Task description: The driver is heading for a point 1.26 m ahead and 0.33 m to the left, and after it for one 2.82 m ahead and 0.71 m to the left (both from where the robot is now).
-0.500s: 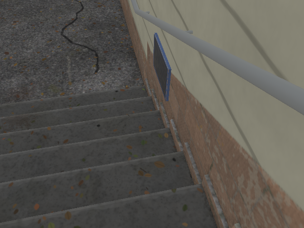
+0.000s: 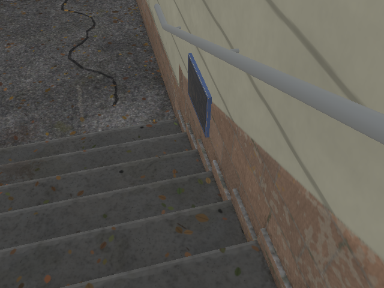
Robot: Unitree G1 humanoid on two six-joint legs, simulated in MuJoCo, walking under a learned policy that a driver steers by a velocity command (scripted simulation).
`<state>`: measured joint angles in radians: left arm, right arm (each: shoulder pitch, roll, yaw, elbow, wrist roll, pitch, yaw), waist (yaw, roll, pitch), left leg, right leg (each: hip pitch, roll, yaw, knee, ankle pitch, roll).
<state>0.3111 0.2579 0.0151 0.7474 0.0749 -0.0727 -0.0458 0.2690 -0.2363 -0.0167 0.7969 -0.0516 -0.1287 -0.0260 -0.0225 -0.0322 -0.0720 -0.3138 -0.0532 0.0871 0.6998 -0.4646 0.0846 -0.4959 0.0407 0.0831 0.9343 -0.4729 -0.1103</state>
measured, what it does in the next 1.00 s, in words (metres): goes down: right foot 0.15 m lower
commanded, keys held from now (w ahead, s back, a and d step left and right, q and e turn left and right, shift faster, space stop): w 0.56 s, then w+q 0.44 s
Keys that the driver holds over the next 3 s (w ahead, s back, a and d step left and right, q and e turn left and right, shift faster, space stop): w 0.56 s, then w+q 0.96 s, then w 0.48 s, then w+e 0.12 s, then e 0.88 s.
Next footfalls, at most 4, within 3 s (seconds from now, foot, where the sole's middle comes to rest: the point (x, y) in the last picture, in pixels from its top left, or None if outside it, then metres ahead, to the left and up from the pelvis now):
0.44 right None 0.31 -0.17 -0.90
1.02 left None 0.59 0.18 -1.05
1.50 right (169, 238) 0.95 0.11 -1.20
1.92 left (115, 235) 0.96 0.38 -1.20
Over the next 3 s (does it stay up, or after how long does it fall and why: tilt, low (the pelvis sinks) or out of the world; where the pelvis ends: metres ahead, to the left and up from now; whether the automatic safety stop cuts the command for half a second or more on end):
stays up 1.19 0.44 -0.57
